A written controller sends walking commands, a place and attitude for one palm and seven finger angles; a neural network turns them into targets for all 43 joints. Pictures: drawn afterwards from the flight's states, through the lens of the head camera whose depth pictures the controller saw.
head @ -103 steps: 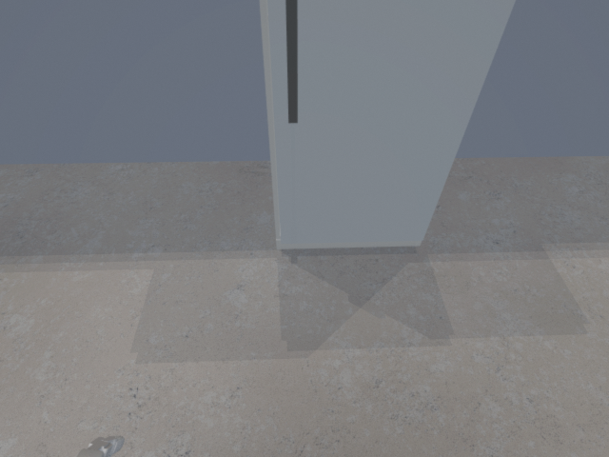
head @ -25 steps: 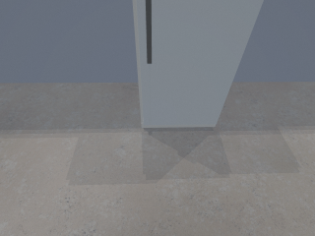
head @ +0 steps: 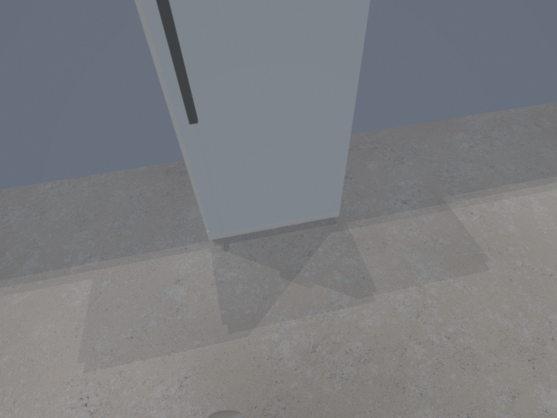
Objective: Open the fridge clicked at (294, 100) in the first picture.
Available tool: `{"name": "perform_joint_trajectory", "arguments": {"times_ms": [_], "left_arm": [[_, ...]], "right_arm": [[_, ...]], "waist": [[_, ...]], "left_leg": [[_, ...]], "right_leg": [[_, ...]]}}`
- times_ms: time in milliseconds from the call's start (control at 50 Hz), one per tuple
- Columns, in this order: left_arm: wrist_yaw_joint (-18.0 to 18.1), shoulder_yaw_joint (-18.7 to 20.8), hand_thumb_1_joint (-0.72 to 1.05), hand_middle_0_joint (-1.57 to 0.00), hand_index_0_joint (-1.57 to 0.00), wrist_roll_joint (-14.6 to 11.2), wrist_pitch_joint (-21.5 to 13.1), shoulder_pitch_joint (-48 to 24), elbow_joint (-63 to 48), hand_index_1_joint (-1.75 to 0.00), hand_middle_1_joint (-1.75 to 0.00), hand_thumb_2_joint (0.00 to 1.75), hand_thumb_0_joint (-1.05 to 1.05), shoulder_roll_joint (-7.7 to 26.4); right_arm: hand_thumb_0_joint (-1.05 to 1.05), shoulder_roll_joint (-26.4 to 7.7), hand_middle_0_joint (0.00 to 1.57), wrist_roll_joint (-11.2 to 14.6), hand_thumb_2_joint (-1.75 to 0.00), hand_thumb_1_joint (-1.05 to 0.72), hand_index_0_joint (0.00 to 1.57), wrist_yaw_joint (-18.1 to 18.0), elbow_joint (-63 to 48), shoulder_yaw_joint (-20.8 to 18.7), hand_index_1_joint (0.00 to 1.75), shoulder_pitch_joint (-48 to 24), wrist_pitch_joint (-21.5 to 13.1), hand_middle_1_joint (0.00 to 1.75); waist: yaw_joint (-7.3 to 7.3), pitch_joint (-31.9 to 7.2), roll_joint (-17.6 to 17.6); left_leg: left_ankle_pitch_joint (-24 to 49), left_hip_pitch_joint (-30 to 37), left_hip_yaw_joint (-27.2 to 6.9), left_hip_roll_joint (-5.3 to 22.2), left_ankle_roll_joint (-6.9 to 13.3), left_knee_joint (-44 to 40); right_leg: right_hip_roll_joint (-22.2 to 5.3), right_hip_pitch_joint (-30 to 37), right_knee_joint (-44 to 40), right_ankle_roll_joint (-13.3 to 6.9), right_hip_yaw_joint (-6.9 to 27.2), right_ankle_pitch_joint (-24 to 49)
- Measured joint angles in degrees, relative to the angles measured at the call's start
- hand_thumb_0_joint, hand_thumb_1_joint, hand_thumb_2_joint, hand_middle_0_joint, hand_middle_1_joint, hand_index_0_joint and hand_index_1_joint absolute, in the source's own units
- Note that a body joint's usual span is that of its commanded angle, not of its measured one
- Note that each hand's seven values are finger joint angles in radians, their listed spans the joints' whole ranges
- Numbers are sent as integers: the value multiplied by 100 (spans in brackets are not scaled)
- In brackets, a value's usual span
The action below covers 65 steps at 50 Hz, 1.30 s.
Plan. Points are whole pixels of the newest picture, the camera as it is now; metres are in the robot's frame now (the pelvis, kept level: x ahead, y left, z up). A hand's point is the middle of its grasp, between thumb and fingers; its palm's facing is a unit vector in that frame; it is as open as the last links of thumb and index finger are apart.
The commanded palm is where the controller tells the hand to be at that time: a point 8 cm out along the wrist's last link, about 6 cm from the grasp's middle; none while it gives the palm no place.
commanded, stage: walk to a spot facing it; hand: left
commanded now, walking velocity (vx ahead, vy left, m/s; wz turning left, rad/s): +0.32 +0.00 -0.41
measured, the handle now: (179, 61) +0.90 +0.37 +0.09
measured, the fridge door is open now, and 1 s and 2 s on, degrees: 0 0 0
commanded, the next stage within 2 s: turn to face it in 0.28 s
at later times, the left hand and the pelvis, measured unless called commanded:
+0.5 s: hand (158, 412) +0.16 +0.24 -0.19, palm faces -0.10 -0.98 -0.18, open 7.4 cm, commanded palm none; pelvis +0.19 +0.06 -0.01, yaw -13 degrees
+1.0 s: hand (182, 288) +0.38 +0.26 -0.15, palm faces +0.01 -0.98 -0.18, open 7.4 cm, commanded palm none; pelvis +0.24 +0.08 +0.01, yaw +1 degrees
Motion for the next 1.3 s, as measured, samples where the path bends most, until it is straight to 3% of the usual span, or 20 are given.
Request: {"name": "perform_joint_trajectory", "arguments": {"times_ms": [100, 200, 300, 380, 440, 500, 560, 620, 740, 860, 960, 1060, 1160, 1240, 1260, 1300], "left_arm": [[10, -61, 91, -20, -20, -4, -92, 403, 233, -30, -30, 90, 0, -212], [60, -63, 91, -20, -20, 12, -184, 533, 372, -30, -30, 90, 0, -339], [157, -51, 91, -20, -20, 55, -240, 544, 399, -30, -30, 90, 0, -364], [205, -21, 91, -20, -20, 77, -205, 533, 400, -30, -30, 90, 0, -304], [215, 31, 91, -20, -20, 14, -157, 542, 450, -30, -30, 90, 0, -213], [256, 73, 91, -20, -20, -57, -47, 232, 537, -30, -30, 90, 0, -24], [262, 118, 91, -20, -20, -6, 18, -228, 471, -30, -30, 90, 0, 132], [237, 120, 91, -20, -19, -1, 52, -759, 207, -30, -29, 90, 0, 174], [214, 152, 91, -20, -19, 20, 198, -1527, -209, -30, -29, 90, 0, 108], [198, 161, 91, -20, -19, 8, 361, -1767, -267, -30, -29, 90, 0, 49], [203, 163, 91, -20, -20, -29, 450, -1809, -260, -30, -30, 90, 0, 23], [224, 161, 91, -20, -20, -60, 478, -1810, -308, -30, -30, 90, 0, 13], [258, 140, 91, -20, -20, -82, 435, -1688, -382, -30, -30, 90, 0, 19], [282, 109, 91, -20, -20, -94, 351, -1456, -428, -30, -30, 90, 0, 73], [297, 109, 91, -20, -20, -75, 316, -1396, -403, -30, -30, 90, 0, 60], [292, 68, 91, -20, -20, -33, 308, -1254, -378, -30, -30, 90, 0, 64]], "right_arm": [[1, 76, 20, -16, -90, -91, 20, 38, -275, -69, 30, -259, -140, 30], [0, 142, 19, -7, -90, -91, 20, 24, -388, -106, 30, -431, -169, 30], [0, 249, 19, 9, -90, -91, 19, 31, -380, -76, 30, -604, -136, 30], [1, 403, 19, 47, -90, -91, 19, 41, -473, -6, 30, -815, -198, 30], [1, 517, 20, 48, -90, -91, 20, -21, -611, 98, 30, -882, -411, 30], [0, 648, 20, 50, -90, -91, 20, -81, -598, 203, 30, -796, -517, 30], [0, 704, 20, 49, -90, -91, 20, -169, -424, 241, 30, -454, -527, 30], [-2, 612, 20, 101, -90, -94, 20, -299, -218, 120, 30, -124, -535, 30], [-1, 428, 20, 59, -90, -94, 20, -235, 72, 59, 30, 413, -282, 30], [0, 510, 20, 33, -90, -92, 20, -195, 116, 6, 30, 758, -153, 30], [0, 584, 20, 16, -90, -91, 20, -190, 47, -17, 30, 816, -117, 30], [0, 558, 20, -4, -90, -91, 20, -179, -56, -50, 30, 698, -70, 30], [0, 402, 20, -13, -90, -91, 20, -159, -177, -117, 30, 461, 1, 30], [0, 231, 20, 25, -90, -91, 20, -122, -297, -175, 30, 253, 46, 30], [0, 164, 20, 54, -90, -91, 20, -110, -311, -198, 30, 178, 58, 30], [0, 76, 20, 51, -90, -91, 20, -114, -362, -252, 30, 62, 91, 30]], "waist": [[-92, -2, -102], [-99, -13, -58], [37, -30, -44], [146, 6, -146], [47, 39, -240], [-54, 114, -469], [-194, 75, -524], [-281, 86, -494], [-468, 86, -458], [-678, 41, -414], [-770, 60, -323], [-779, 103, -189], [-692, 101, -62], [-553, 42, -44], [-506, 49, 36], [-475, 63, 83]], "left_leg": [[1039, -828, -93, 67, -143, 106], [1432, -1230, -207, 146, -227, -180], [1283, -1157, -82, 114, -202, -847], [993, -736, 59, -49, -83, -1846], [1573, -67, 162, -213, 155, -2844], [940, 163, 421, -299, 560, -2506], [905, 583, 436, -425, 618, -2953], [1134, 869, 314, -593, 752, -3492], [1316, 1050, 2, -884, 879, -3897], [1342, 1084, -320, -1079, 914, -3950], [1379, 1022, -590, -1192, 897, -3927], [1446, 889, -897, -1269, 827, -3880], [1514, 742, -1174, -1305, 684, -3822], [1467, 549, -1325, -1375, 501, -3591], [1339, 455, -1335, -1314, 432, -3389], [384, 135, -1152, -1242, 235, -2477]], "right_leg": [[93, 497, -1011, -17, 361, 421], [168, 881, -1452, 19, 573, 423], [167, 1232, -1563, 101, 780, 157], [93, 1439, -1411, 242, 1019, -219], [84, 1256, -404, 339, 1107, -762], [14, 236, 2334, 345, 843, -1118], [-211, -537, 3381, 458, 330, -791], [-432, -1009, 3042, 595, 110, -485], [-588, -1605, 2819, 812, 252, 51], [-583, -1617, 2625, 926, 349, 133], [-499, -1435, 2277, 925, 393, -107], [-371, -1181, 1795, 851, 435, -398], [-225, -799, 1130, 741, 464, -489], [-204, -137, -200, 626, 422, 89], [-143, -46, -392, 481, 358, 212], [-136, 16, -403, 310, 217, 227]]}}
